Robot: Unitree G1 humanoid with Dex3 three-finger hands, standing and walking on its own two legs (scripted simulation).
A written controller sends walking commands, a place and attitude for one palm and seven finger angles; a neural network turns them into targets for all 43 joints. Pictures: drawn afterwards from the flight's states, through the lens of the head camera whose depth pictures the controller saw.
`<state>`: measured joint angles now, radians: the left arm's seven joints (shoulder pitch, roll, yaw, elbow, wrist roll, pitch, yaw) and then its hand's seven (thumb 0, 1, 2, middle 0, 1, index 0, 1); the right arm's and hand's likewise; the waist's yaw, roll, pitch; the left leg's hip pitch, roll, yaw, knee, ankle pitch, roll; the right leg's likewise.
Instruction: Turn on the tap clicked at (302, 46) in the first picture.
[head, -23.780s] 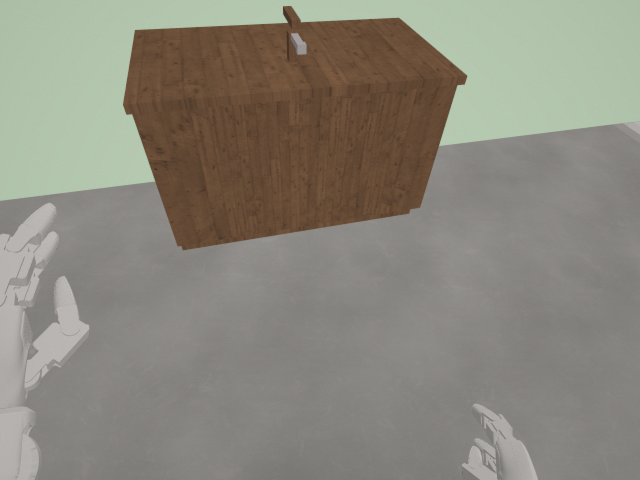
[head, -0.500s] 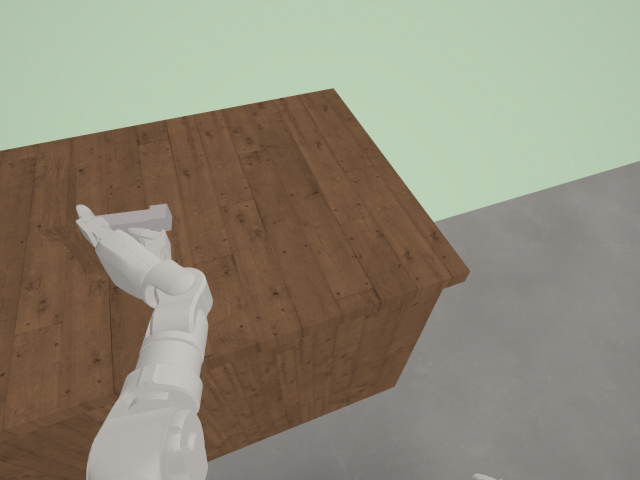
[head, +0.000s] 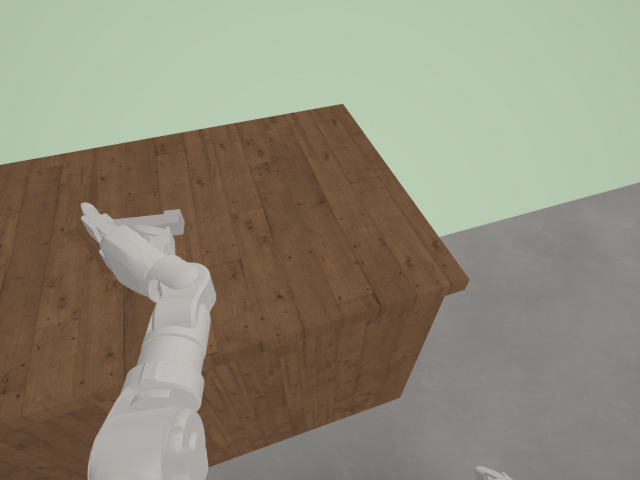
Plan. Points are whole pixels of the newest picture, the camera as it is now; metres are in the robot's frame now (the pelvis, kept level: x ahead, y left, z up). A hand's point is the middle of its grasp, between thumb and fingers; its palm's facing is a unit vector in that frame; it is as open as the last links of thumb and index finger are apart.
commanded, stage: lift the hand up off the lever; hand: left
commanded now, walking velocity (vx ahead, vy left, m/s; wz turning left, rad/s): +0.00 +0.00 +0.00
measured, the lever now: (173, 222) +0.48 +0.23 +0.04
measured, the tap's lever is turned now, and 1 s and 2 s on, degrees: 80 80 80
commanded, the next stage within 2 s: draw the hand back beside the body in 0.90 s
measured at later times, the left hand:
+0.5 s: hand (167, 230) +0.40 +0.20 +0.11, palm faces +0.82 -0.56 -0.09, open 7.8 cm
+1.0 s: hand (161, 229) +0.40 +0.21 +0.12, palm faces +0.82 -0.57 -0.10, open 7.8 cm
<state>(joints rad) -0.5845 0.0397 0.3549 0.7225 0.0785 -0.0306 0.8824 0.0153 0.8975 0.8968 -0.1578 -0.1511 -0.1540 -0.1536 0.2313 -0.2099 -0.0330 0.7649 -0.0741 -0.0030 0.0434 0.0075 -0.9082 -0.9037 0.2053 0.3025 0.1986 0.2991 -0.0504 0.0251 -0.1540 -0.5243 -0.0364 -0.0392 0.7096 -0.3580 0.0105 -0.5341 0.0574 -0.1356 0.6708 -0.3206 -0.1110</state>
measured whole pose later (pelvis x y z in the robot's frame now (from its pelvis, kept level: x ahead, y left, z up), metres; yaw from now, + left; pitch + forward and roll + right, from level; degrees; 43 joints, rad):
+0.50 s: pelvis +0.00 -0.01 +0.01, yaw +0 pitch +8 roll +1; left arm -0.52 0.02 0.33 0.59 0.06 0.02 0.86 0.02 0.90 0.90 -0.18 -0.16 -0.15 -0.15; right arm 0.20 -0.21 -0.04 0.76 -0.06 0.00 0.02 0.01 -0.91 -0.90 0.20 0.30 0.20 0.30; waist -0.04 0.03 -0.13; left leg -0.45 -0.03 -0.04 0.66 -0.34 0.00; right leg -0.47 0.06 -0.13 0.63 -0.31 -0.12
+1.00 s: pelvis +0.00 -0.01 +0.01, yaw +0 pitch +6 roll +1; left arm -0.52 0.01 0.29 0.53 0.06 0.10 0.86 0.02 0.90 0.90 -0.16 -0.15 -0.15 -0.15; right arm 0.16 -0.21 -0.03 0.76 -0.05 0.00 0.01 0.01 -0.91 -0.90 0.20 0.30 0.20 0.30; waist -0.01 0.03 -0.12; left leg -0.41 -0.03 -0.04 0.61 -0.32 0.00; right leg -0.42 0.06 -0.13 0.59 -0.29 -0.12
